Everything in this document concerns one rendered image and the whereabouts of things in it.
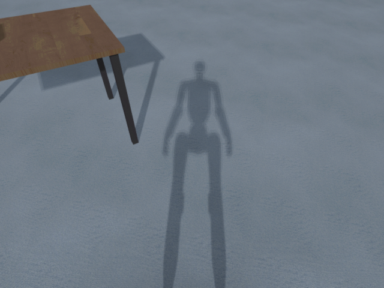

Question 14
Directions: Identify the table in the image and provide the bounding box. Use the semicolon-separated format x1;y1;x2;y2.
0;5;139;144

